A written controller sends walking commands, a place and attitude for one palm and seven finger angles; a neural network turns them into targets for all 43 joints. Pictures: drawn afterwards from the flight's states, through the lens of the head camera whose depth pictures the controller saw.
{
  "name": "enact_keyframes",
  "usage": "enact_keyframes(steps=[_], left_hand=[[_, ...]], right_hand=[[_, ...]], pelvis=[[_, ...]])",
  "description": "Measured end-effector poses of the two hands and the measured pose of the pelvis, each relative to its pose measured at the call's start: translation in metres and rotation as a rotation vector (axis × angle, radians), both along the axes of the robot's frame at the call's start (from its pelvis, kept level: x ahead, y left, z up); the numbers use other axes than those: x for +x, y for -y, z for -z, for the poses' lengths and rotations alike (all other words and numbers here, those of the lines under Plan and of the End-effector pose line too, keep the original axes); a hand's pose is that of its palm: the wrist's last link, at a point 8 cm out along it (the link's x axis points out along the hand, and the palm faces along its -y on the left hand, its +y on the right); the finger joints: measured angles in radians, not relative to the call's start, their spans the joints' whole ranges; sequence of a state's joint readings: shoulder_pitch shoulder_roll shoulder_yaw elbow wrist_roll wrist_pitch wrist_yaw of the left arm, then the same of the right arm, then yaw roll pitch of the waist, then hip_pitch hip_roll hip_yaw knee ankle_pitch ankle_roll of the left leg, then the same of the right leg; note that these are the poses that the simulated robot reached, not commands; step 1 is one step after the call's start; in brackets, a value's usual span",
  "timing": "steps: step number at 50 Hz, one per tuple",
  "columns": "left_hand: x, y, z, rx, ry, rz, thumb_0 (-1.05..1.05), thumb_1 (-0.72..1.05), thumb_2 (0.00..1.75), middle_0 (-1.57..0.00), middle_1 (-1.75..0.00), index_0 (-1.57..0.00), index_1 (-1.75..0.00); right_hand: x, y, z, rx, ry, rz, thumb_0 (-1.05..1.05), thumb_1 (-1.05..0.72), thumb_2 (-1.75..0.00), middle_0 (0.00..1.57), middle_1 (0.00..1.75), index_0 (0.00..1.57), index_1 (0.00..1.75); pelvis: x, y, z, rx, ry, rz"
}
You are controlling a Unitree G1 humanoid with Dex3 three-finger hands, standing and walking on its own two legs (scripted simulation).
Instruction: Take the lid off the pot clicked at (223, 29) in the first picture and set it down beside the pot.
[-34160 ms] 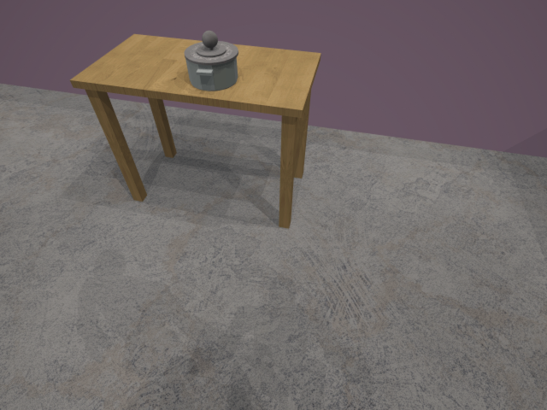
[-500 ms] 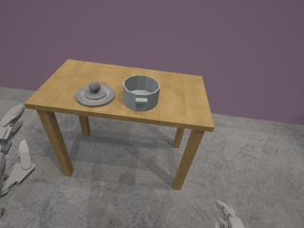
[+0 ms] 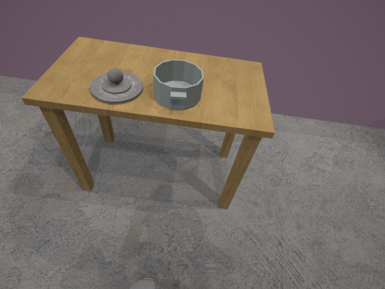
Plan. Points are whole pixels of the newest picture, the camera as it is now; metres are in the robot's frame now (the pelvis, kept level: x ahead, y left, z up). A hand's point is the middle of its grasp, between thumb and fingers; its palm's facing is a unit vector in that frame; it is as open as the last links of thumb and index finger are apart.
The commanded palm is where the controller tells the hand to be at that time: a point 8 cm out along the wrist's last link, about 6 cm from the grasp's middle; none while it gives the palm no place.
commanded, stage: stop stepping back and stand still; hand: left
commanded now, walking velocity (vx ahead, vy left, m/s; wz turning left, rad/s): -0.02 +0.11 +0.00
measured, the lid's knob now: (115, 76) +0.78 +0.31 -0.03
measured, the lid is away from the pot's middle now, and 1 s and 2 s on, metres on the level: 0.23 0.23 0.23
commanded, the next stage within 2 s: let the arm hang, fingers relaxed in 0.96 s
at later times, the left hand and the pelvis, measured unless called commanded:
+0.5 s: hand out of the picture +0.10 +0.17 -0.15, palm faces +0.02 -0.98 -0.20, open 7.3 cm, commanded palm none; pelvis +0.04 -0.01 +0.02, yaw +1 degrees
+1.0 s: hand out of the picture +0.09 +0.15 -0.16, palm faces +0.03 -0.98 -0.19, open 7.4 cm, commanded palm none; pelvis +0.07 -0.02 +0.02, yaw -1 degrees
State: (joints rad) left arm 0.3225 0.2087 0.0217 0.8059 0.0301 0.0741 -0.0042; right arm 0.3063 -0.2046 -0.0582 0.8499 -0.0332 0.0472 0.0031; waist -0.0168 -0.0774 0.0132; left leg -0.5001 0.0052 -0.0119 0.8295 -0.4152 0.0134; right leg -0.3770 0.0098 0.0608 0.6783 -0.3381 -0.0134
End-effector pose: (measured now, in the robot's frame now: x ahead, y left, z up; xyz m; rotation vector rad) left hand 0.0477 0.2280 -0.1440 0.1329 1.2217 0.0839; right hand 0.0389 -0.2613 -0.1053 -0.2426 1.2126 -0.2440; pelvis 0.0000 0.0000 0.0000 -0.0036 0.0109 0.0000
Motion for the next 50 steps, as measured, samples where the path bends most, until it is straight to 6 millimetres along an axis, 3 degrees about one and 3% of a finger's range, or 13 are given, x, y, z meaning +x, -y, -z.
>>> enact_keyframes(steps=[4, 7, 9, 12, 17, 24, 30, 37, 50], left_hand=[[-0.065, 0.002, 0.004, -0.006, -0.210, -0.074, 0.01, 0.96, 0.90, -0.21, -0.30, -0.20, -0.30], [-0.087, -0.003, 0.006, -0.011, -0.299, -0.111, 0.01, 0.94, 0.90, -0.21, -0.30, -0.20, -0.30], [-0.090, -0.006, 0.005, -0.011, -0.330, -0.117, 0.01, 0.93, 0.90, -0.21, -0.30, -0.20, -0.30], [-0.076, -0.009, -0.004, 0.001, -0.325, -0.103, 0.01, 0.92, 0.90, -0.20, -0.30, -0.20, -0.30], [-0.028, -0.007, -0.011, 0.035, -0.201, -0.080, 0.01, 0.91, 0.90, -0.20, -0.30, -0.20, -0.30], [0.039, 0.007, -0.023, 0.051, -0.056, -0.044, 0.01, 0.92, 0.90, -0.20, -0.30, -0.20, -0.30], [0.069, 0.017, -0.027, 0.051, -0.006, -0.025, 0.01, 0.92, 0.90, -0.20, -0.30, -0.20, -0.30], [0.072, 0.024, -0.026, 0.053, -0.022, -0.038, 0.00, 0.92, 0.90, -0.20, -0.30, -0.20, -0.30], [0.035, 0.025, -0.019, 0.043, -0.163, -0.065, 0.01, 0.91, 0.90, -0.20, -0.30, -0.20, -0.30]], right_hand=[[-0.022, 0.004, -0.004, -0.022, -0.121, 0.029, 0.01, -0.90, -0.90, 0.21, 0.30, 0.20, 0.30], [-0.032, -0.005, -0.005, -0.027, -0.162, 0.030, 0.01, -0.90, -0.90, 0.20, 0.30, 0.19, 0.30], [-0.037, -0.014, -0.003, -0.014, -0.195, 0.035, 0.01, -0.90, -0.90, 0.20, 0.30, 0.19, 0.30], [-0.037, -0.032, -0.003, 0.035, -0.216, 0.042, 0.01, -0.90, -0.90, 0.20, 0.30, 0.19, 0.30], [-0.023, -0.053, 0.010, 0.122, -0.207, 0.046, 0.01, -0.91, -0.90, 0.21, 0.30, 0.20, 0.30], [-0.006, -0.043, 0.014, 0.148, -0.181, 0.074, 0.03, -0.95, -0.90, 0.21, 0.30, 0.20, 0.30], [0.007, -0.031, 0.015, 0.143, -0.146, 0.089, 0.02, -0.93, -0.90, 0.21, 0.30, 0.20, 0.30], [0.016, -0.023, 0.015, 0.139, -0.153, 0.095, 0.01, -0.91, -0.90, 0.20, 0.30, 0.19, 0.30], [0.018, -0.025, 0.013, 0.132, -0.192, 0.100, 0.00, -0.90, -0.90, 0.20, 0.30, 0.19, 0.30]], pelvis=[[0.007, -0.002, -0.006, -0.042, -0.001, -0.034], [0.015, -0.007, -0.005, -0.057, -0.020, -0.038], [0.017, -0.008, -0.006, -0.036, -0.018, -0.030], [0.022, -0.006, -0.015, -0.013, -0.015, -0.021], [0.031, 0.000, -0.019, 0.006, -0.003, -0.017], [0.043, 0.006, -0.023, -0.002, 0.009, -0.013], [0.053, 0.013, -0.024, 0.000, 0.017, -0.002], [0.063, 0.021, -0.023, -0.004, 0.021, 0.001], [0.073, 0.020, -0.024, -0.009, 0.020, 0.009]])
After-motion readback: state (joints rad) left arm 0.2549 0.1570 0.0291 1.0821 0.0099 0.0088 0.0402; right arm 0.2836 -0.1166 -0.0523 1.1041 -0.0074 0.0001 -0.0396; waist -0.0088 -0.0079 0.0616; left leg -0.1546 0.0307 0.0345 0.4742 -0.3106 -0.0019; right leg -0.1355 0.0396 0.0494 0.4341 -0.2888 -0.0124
